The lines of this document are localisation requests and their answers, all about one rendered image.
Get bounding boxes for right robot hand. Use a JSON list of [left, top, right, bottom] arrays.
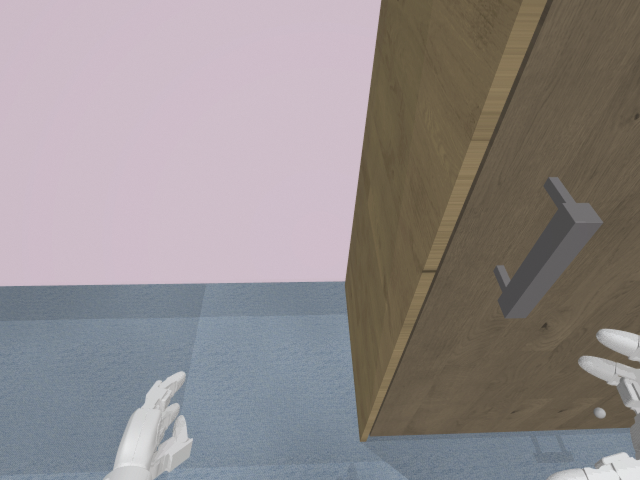
[[546, 329, 640, 480]]

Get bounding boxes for handle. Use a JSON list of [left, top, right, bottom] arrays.
[[493, 177, 604, 319]]

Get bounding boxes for left robot hand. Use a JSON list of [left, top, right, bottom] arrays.
[[113, 371, 193, 480]]

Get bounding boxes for wardrobe door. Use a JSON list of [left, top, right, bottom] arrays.
[[369, 0, 640, 437]]

